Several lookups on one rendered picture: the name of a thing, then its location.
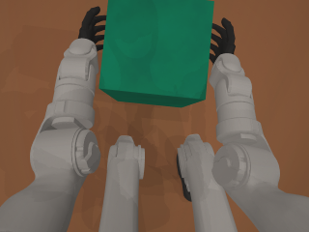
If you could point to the carton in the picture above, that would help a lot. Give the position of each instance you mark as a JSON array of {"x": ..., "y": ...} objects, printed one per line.
[{"x": 157, "y": 51}]

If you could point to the right robot foot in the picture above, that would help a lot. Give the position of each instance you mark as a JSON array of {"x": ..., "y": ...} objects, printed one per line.
[{"x": 186, "y": 193}]

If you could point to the robot right forearm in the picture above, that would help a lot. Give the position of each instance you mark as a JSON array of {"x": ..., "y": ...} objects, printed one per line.
[{"x": 236, "y": 117}]

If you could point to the robot right shin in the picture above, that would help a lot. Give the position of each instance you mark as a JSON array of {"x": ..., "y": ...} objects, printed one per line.
[{"x": 208, "y": 147}]

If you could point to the robot right upper arm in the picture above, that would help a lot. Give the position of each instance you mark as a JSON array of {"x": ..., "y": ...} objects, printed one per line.
[{"x": 250, "y": 176}]

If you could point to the right robot hand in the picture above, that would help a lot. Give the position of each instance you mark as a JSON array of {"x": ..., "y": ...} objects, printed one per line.
[{"x": 226, "y": 44}]

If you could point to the robot left upper arm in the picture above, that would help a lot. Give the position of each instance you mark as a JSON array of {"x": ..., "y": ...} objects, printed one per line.
[{"x": 61, "y": 160}]

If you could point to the robot left forearm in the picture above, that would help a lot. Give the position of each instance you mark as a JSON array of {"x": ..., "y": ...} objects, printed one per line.
[{"x": 74, "y": 91}]

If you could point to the left robot hand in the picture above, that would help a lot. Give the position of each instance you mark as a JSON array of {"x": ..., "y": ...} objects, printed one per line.
[{"x": 88, "y": 29}]

